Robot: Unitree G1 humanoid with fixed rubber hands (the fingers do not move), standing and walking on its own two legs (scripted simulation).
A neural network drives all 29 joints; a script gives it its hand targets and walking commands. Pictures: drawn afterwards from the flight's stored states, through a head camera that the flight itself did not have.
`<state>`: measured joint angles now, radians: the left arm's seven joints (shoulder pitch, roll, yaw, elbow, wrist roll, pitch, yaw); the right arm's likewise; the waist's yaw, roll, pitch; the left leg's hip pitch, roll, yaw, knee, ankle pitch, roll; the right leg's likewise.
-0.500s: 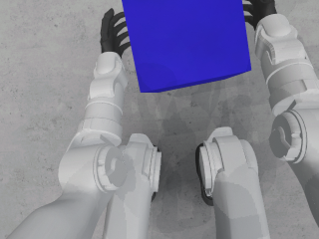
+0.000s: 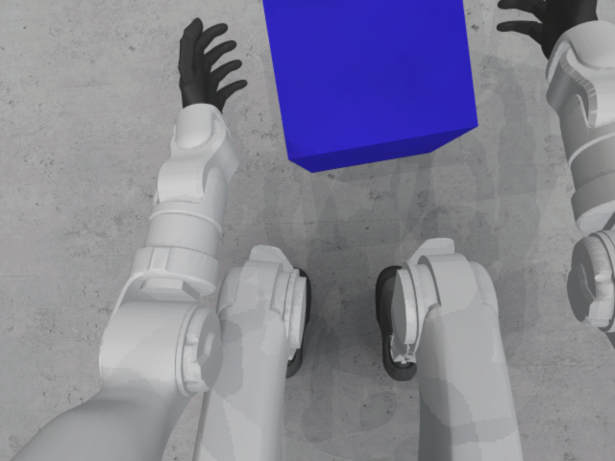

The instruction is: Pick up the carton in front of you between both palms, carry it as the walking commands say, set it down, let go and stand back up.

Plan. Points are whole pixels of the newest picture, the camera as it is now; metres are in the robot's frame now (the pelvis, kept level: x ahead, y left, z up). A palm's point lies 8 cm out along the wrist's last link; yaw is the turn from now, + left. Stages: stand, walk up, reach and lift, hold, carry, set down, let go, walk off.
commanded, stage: set down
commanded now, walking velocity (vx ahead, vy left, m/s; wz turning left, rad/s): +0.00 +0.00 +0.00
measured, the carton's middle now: (363, 85) +0.54 -0.06 -0.28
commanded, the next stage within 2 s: let go in 0.78 s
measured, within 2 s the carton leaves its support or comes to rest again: neither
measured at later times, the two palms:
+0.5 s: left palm (100, 55) +0.50 +0.13 +0.03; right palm out of the picture +0.53 -0.27 +0.03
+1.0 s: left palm out of the picture +0.47 +0.13 +0.16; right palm out of the picture +0.50 -0.28 +0.16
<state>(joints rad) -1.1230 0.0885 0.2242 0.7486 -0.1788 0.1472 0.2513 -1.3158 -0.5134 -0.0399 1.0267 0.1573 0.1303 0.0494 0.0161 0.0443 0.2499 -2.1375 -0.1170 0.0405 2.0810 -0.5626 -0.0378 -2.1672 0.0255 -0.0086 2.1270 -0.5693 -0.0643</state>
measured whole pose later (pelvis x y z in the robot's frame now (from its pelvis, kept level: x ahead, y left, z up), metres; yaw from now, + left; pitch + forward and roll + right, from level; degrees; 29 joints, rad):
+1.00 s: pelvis +0.06 -0.01 +0.27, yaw -4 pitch +41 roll +3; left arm -0.67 0.02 0.28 0.60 0.07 0.12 0.10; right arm -0.90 -0.34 -0.26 0.91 -0.10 0.10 0.09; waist 0.04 0.01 -0.08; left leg -1.40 -0.05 -0.03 1.02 -0.33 -0.03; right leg -1.43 0.08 0.03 1.05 -0.32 -0.05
